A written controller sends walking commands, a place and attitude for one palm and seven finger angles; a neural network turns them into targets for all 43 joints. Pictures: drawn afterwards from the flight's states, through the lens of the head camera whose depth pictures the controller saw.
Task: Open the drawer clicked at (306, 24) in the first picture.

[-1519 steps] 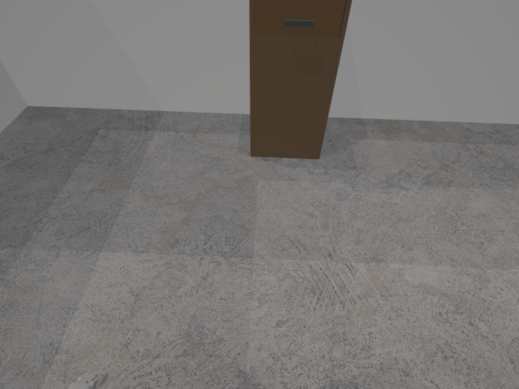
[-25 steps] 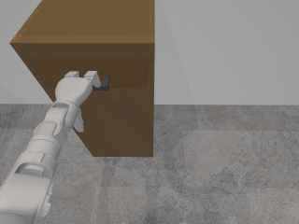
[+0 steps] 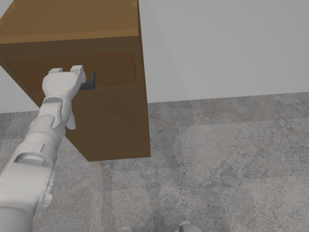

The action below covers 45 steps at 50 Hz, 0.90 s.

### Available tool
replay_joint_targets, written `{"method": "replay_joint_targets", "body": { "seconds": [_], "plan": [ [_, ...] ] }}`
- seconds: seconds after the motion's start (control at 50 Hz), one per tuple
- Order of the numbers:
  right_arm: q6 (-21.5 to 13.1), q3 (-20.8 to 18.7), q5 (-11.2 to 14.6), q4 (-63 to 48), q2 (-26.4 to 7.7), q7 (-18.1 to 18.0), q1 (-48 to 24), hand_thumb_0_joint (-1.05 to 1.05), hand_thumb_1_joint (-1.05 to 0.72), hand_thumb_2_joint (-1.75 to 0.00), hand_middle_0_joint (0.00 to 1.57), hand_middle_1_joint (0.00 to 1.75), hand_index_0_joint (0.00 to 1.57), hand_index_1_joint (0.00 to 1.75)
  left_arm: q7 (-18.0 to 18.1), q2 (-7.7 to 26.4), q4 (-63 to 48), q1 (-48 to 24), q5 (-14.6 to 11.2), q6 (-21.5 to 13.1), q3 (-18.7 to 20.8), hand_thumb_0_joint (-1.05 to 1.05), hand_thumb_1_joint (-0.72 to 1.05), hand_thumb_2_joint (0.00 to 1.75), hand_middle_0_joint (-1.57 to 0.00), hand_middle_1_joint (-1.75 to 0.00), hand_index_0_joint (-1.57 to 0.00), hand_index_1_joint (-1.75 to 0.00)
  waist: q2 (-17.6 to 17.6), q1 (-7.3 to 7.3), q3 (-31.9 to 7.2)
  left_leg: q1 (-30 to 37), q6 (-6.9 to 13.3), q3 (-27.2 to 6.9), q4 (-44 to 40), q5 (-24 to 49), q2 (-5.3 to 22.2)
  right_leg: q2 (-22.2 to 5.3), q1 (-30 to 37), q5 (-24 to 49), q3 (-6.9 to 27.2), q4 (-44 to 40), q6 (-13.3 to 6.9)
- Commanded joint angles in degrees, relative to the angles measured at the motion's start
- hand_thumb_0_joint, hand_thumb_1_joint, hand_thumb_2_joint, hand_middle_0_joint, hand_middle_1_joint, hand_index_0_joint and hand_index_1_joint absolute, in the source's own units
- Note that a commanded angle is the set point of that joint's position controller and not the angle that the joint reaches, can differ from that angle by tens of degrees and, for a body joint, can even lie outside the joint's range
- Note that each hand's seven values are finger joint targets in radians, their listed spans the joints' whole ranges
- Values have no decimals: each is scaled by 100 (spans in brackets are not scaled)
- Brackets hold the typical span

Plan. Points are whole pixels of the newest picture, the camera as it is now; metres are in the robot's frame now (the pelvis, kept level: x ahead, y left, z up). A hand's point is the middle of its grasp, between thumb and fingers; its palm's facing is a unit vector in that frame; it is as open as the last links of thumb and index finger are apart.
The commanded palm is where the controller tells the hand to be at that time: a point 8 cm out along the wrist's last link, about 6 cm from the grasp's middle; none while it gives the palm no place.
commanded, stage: lower the fingers behind the handle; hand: left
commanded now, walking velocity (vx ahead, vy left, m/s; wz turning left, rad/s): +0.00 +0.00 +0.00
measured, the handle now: (76, 81) +0.55 +0.23 +0.04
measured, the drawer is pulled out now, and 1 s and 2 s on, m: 0.00 0.00 0.00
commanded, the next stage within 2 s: lift the fingers back up to retry in 0.38 s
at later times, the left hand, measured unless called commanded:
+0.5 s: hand (70, 98) +0.47 +0.23 +0.05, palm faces -0.01 +0.03 -1.00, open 13.7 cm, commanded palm +0.44 +0.25 +0.07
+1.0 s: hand (58, 91) +0.47 +0.25 +0.08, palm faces +0.03 +0.00 -1.00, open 13.8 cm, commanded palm +0.44 +0.24 +0.14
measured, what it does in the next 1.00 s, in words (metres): stands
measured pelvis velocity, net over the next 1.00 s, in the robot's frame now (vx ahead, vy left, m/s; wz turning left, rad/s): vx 0.03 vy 0.02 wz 0.01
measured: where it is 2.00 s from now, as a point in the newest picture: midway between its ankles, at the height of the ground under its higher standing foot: outside the picture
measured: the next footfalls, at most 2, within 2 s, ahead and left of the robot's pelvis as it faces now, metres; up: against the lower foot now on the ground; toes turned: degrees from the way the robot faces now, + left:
none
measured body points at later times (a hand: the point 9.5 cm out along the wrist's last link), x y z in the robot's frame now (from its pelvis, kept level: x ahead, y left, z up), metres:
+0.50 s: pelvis -0.01 +0.01 +0.00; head +0.08 +0.00 +0.44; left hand +0.47 +0.22 +0.11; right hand +0.06 -0.26 -0.13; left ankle +0.01 +0.12 -0.71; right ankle +0.03 -0.12 -0.71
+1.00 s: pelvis +0.03 +0.02 +0.01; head +0.09 +0.00 +0.46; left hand +0.47 +0.25 +0.14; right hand +0.09 -0.25 -0.12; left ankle +0.01 +0.12 -0.71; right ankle +0.03 -0.12 -0.71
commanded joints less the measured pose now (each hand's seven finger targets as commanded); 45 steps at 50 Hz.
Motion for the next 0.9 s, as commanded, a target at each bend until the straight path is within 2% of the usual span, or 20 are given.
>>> {"method": "replay_joint_targets", "body": {
  "seconds": [0.0,0.02,0.04,0.06,0.08,0.18,0.26,0.32,0.34,0.44,0.5,0.52,0.56,0.6,0.64,0.7,0.74,0.8,0.84,0.88],
  "plan": [
    [-189,-356,-18,-530,-834,-31,392,0,-90,-90,20,30,20,30,-97,1081,-329,-1003,-58,-226,248,0,-50,30,-30,-120,-30,-120,-833,38,-1306,147,230,77,-376,78,-295,140,867,212,-77,-731,-122],
    [-208,-363,-24,-510,-830,-33,454,0,-90,-90,20,30,20,30,-24,1135,-428,-1159,-51,-245,267,0,-50,30,-30,-120,-30,-120,-804,2,-1388,169,231,76,-352,123,-281,132,849,249,-86,-688,-108],
    [-202,-382,-13,-500,-825,-10,471,0,-90,-90,20,30,20,30,23,1162,-333,-961,-46,-206,333,0,-50,30,-30,-120,-30,-120,-672,70,-1375,173,216,80,-338,115,-296,147,797,219,-93,-666,-131],
    [-220,-378,-15,-484,-820,-2,478,0,-90,-90,20,30,20,30,78,1079,-413,-1134,-36,-187,227,0,-50,30,-30,-120,-30,-120,-663,14,-1404,176,218,85,-321,150,-294,145,779,263,-89,-662,-117],
    [-209,-398,-15,-448,-831,8,507,0,-90,-90,20,30,20,30,142,1238,-449,-1188,-13,-160,373,0,-50,30,-30,-120,-30,-120,-609,42,-1516,209,214,74,-305,184,-284,151,769,270,-89,-629,-130],
    [-184,-380,-1,-373,-852,34,478,0,-90,-90,20,30,20,30,330,1308,-292,-1433,0,163,344,0,-50,30,-30,-120,-30,-120,-591,-25,-1481,176,207,77,-340,158,-304,157,784,230,-90,-697,-105],
    [-156,-317,22,-375,-866,0,394,0,-90,-90,20,30,20,30,303,1359,-27,-1612,-28,398,263,0,-50,30,-30,-120,-30,-120,-685,-93,-1251,97,214,65,-414,-81,-317,152,727,-46,-102,-797,-80],
    [-125,-272,13,-382,-882,-41,390,0,-90,-90,20,30,20,30,217,1644,12,-1726,-36,431,412,0,-50,30,-30,-120,-30,-120,-671,-49,-1469,109,222,60,-417,-22,-323,142,864,18,-100,-739,-78],
    [-123,-266,14,-422,-855,-47,370,0,-90,-90,20,30,20,30,160,1405,80,-1589,-47,450,252,0,-50,30,-30,-120,-30,-120,-586,-50,-1387,149,211,65,-437,-15,-323,150,806,36,-132,-741,-89],
    [-105,-268,3,-527,-834,-50,366,0,-90,-90,20,30,20,30,2,1348,-39,-1270,-105,288,324,0,-50,30,-30,-120,-30,-120,-739,49,-1530,212,213,64,-407,158,-302,157,937,282,-145,-677,-88],
    [-83,-281,0,-591,-835,-61,325,0,-90,-90,20,30,20,30,-28,1527,-362,-1301,-123,143,505,0,-50,30,-30,-120,-30,-120,-681,132,-1663,310,211,40,-439,263,-289,159,1074,369,-134,-672,-113],
    [-92,-288,5,-601,-812,-67,311,0,-90,-90,20,30,20,30,6,1501,-528,-1429,-91,92,464,0,-50,30,-30,-120,-30,-120,-569,100,-1688,402,213,46,-466,308,-267,156,1053,394,-134,-673,-104],
    [-102,-312,1,-610,-784,-49,304,0,-90,-90,20,30,20,30,57,1491,-716,-1301,-88,32,553,0,-50,30,-30,-120,-30,-120,-507,184,-1804,569,211,42,-508,417,-258,173,1161,464,-139,-695,-118],
    [-92,-332,-1,-588,-787,-48,287,0,-90,-90,20,30,20,30,139,1573,-948,-1517,-89,-21,641,0,-50,30,-30,-120,-30,-120,-499,170,-1839,674,210,-11,-555,516,-246,189,1220,521,-147,-728,-132],
    [-115,-346,20,-555,-758,-32,254,0,-90,-90,20,30,20,30,226,1371,-1040,-1606,-48,-40,502,0,-50,30,-30,-120,-30,-120,-290,125,-1687,858,196,-44,-627,542,-228,210,1071,456,-187,-753,-150],
    [-133,-369,-6,-492,-780,-12,188,0,-90,-90,20,30,20,30,389,1668,-1419,-1916,-49,-71,774,0,-50,30,-30,-120,-30,-120,-195,171,-1916,1114,197,-112,-699,732,-210,232,1242,537,-197,-777,-175],
    [-158,-385,-11,-440,-752,-1,183,0,-90,-90,20,30,20,30,462,1649,-1555,-2011,-38,-57,774,0,-50,30,-30,-120,-30,-120,-63,165,-1984,1287,186,-116,-720,916,-215,237,1311,705,-208,-779,-175],
    [-192,-424,-24,-419,-747,22,140,0,-90,-90,20,30,20,30,481,1464,-1877,-2247,-55,-55,642,0,-50,30,-30,-120,-30,-120,113,116,-2207,1685,161,-151,-761,1285,-198,262,1398,937,-243,-825,-199],
    [-218,-458,-27,-407,-734,33,128,0,-90,-90,20,30,20,30,442,1385,-2079,-2103,-95,-66,611,0,-50,30,-30,-120,-30,-120,267,158,-2385,1976,141,-155,-769,1610,-196,275,1513,1187,-257,-829,-205],
    [-230,-485,-25,-400,-737,45,115,0,-90,-90,20,30,20,30,350,1297,-2288,-2029,-147,-67,566,0,-50,30,-30,-120,-30,-120,200,169,-2457,2195,126,-183,-783,1996,-173,290,1601,1424,-297,-849,-207]
  ]
}}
